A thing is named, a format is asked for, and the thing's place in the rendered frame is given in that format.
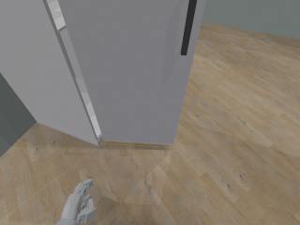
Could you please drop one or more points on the fridge door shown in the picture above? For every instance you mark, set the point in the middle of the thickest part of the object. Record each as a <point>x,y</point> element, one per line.
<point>129,54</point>

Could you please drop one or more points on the left robot hand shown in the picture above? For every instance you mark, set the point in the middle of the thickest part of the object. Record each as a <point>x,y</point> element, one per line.
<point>75,203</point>

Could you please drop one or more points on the handle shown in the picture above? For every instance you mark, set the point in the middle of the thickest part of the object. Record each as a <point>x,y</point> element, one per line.
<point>188,26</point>

